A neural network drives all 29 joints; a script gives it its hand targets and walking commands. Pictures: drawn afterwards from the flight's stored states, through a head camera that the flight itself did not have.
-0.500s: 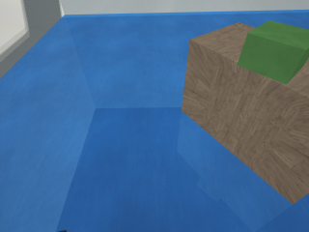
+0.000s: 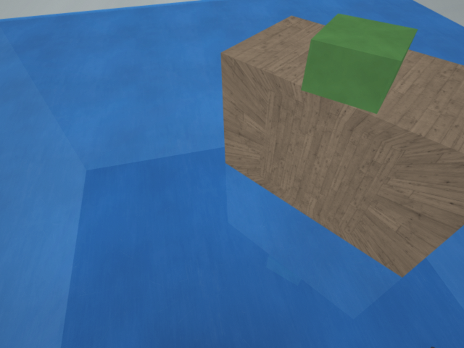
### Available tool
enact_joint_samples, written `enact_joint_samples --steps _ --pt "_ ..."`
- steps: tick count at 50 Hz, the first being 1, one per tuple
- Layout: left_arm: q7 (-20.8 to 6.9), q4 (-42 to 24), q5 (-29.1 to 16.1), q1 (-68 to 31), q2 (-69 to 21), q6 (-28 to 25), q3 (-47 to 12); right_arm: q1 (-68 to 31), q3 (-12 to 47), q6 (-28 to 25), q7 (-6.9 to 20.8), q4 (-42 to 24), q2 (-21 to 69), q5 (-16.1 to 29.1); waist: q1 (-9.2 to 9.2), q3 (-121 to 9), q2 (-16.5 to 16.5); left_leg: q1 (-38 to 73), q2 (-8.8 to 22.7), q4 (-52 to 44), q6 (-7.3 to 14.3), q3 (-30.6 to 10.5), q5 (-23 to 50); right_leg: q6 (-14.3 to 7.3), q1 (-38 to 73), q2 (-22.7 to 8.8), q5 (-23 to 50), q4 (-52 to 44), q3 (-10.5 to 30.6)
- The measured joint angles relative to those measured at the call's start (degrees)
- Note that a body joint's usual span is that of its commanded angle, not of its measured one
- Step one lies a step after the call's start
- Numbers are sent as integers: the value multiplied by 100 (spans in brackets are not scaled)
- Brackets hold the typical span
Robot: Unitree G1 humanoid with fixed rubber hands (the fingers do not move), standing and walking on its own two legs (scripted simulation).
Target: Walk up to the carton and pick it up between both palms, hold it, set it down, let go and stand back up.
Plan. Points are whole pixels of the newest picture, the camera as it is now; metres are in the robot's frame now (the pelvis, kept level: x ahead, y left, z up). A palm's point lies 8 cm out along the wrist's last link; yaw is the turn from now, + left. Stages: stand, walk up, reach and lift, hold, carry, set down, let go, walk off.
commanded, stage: walk up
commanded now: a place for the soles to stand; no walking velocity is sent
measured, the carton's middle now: (356, 61) +1.00 -0.36 +0.00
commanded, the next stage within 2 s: none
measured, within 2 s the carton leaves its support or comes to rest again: neither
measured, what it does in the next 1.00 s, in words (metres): walks ahead, turning right: right foot, then left foot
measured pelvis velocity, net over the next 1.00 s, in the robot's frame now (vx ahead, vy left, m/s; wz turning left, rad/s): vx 0.28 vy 0.06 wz -0.35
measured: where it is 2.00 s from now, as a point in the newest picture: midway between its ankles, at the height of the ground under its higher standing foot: (215, 295)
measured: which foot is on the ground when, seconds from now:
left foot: down 0.00-0.46, up 0.48-0.88, down 0.90-1.00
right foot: up 0.00-0.42, down 0.44-0.92, up 0.94-1.00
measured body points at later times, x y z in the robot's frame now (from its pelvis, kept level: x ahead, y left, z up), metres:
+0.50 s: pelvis +0.14 -0.05 -0.02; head +0.14 -0.05 +0.43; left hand +0.23 +0.25 -0.13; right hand +0.20 -0.37 -0.13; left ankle +0.06 +0.07 -0.70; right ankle +0.22 -0.16 -0.73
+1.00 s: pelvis +0.28 +0.06 +0.00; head +0.30 +0.08 +0.44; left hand +0.44 +0.32 -0.13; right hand +0.26 -0.28 -0.08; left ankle +0.34 +0.08 -0.73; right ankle +0.21 -0.14 -0.68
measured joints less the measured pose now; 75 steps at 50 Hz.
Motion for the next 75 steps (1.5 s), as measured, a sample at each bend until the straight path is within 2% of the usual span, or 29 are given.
enact_joint_samples --steps 3,9,13,17,21,23,24,26,28,35,42,45,47,50,52,56,59,61,62,63,64,65,66,67,68,69,71,73,75 --pt "1 -3 0 2 68 0 -1 14 1 -3 0 -3 194 0 -40 -140 -26 342 188 -216 -2 40 -199 -1 -303 -3 -12 655 -160" --pt "-25 -4 -42 4 122 -16 -2 35 2 -74 1 -4 301 0 -60 -191 -160 983 299 -693 -53 64 -241 -1 -568 -228 269 698 -193" --pt "-51 -5 -46 5 124 -16 -2 35 2 -75 1 -5 301 -1 -59 -80 -182 1262 294 -711 -79 150 -438 0 -719 -373 509 510 -424" --pt "-84 -6 -47 5 125 -16 -1 34 3 -68 14 -5 302 -1 -57 -16 -184 1416 277 -515 -136 350 -770 0 -738 -440 682 -124 -696" --pt "-85 -8 -47 8 130 -52 -1 36 2 8 15 -21 270 -1 -52 31 -185 1417 282 192 -224 538 -1393 -1 -481 -441 685 -815 -932" --pt "-49 -3 -47 4 111 -138 2 20 2 96 15 -55 229 -1 -8 198 -83 1232 434 1241 -223 531 -1664 -74 -363 -337 1014 -640 -956" --pt "-28 -2 -46 5 93 -143 2 19 3 143 16 -75 239 -1 27 266 -37 1050 453 1856 -221 462 -1661 -113 -346 -271 902 -435 -943" --pt "-15 -4 -47 17 53 -143 0 21 14 203 44 -86 251 -1 70 307 -8 597 321 2774 -222 372 -1667 -152 -227 -212 720 -415 -853" --pt "1 -6 -46 17 37 -142 0 23 14 207 69 -127 225 -1 73 338 -5 193 170 3137 -222 364 -1673 -154 -95 -211 705 -592 -710" --pt "118 -7 -46 17 36 -171 -1 25 12 274 105 -146 14 -1 68 421 7 -393 133 2422 -222 352 -1256 -154 274 -174 827 -1142 -151" --pt "126 -6 -46 17 36 -190 -2 25 13 284 105 -148 -113 0 66 220 9 -448 133 1498 -222 351 -1225 -154 360 -169 577 -1229 296" --pt "126 -7 -46 18 34 -191 -3 31 13 233 106 -153 -115 0 58 106 15 -322 136 675 -222 344 -1128 -154 357 -165 432 -1206 405" --pt "147 -1 -46 -24 36 -190 -1 70 12 83 105 -150 -92 0 -34 125 -6 -207 100 395 -98 385 -38 -154 300 -146 216 -743 438" --pt "184 -2 -46 -37 39 -159 -1 190 15 43 103 -144 75 0 -49 46 -35 27 98 357 84 433 -308 -153 -148 -56 139 711 245" --pt "184 -6 -46 -34 50 -149 -2 242 15 41 98 -123 211 0 -54 4 -54 360 116 -71 -37 433 -324 -153 -316 -58 190 1191 174" --pt "184 -7 -46 3 52 -143 -3 265 14 17 88 -118 356 0 -48 -1 -60 986 119 -1077 -642 441 117 -153 -354 -56 298 1268 101" --pt "202 -13 -52 91 59 -109 0 261 -36 84 86 -178 364 0 -19 -28 -23 1093 19 -1445 -1085 462 574 -151 -121 -52 285 435 -368" --pt "298 -19 -66 101 104 -137 6 196 -123 223 72 -315 352 -1 88 284 -74 673 -102 -437 -1252 506 867 -151 620 -100 573 -1248 -925" --pt "378 -13 -67 135 193 -170 22 176 -126 277 62 -428 335 -2 263 458 -222 206 -227 839 -1258 512 814 -220 976 -120 1273 -2022 -983" --pt "466 -4 -66 252 304 -172 63 160 -125 287 61 -572 316 -1 494 521 -428 -280 -353 2110 -1134 489 22 -288 1066 -131 1753 -2198 -775" --pt "522 20 -67 368 331 -84 110 111 -128 280 53 -697 238 -1 682 558 -486 -625 -324 3083 -858 385 -894 -280 1039 -169 1391 -2012 -569" --pt "535 99 -65 412 303 73 107 45 -131 253 27 -756 141 -1 719 564 -360 -804 -151 3640 -526 81 -1559 -197 900 -113 659 -1602 -514" --pt "535 163 -47 409 265 215 105 39 -129 220 6 -784 75 0 680 527 -192 -822 81 3766 -276 -304 -1833 -26 659 -20 239 -1067 -539" --pt "531 190 -21 408 262 284 102 59 -127 217 3 -788 68 0 576 440 -128 -739 287 3529 -148 -575 -1878 102 410 -5 -7 -591 -569" --pt "524 185 -2 393 261 291 100 102 -126 217 4 -792 80 1 465 355 -130 -504 455 2906 -84 -698 -1850 177 189 -49 -141 -200 -560" --pt "509 186 1 355 251 277 101 159 -126 207 1 -790 83 1 372 271 -155 -206 528 2160 -182 -699 -1835 193 -47 -118 -303 207 -499" --pt "486 189 1 149 252 272 103 199 -113 204 -33 -723 249 0 310 405 -391 -170 296 2418 -270 -385 -1997 182 -340 -129 -482 1039 2" --pt "416 188 19 83 252 270 102 348 -58 208 -38 -578 397 0 261 346 -408 -13 295 2511 -196 -168 -2085 184 -634 -2 -540 1912 33" --pt "379 184 26 28 315 268 104 537 -37 208 -80 -361 567 1 103 239 -417 289 299 2182 -162 -148 -1988 184 -777 29 -522 2547 -17"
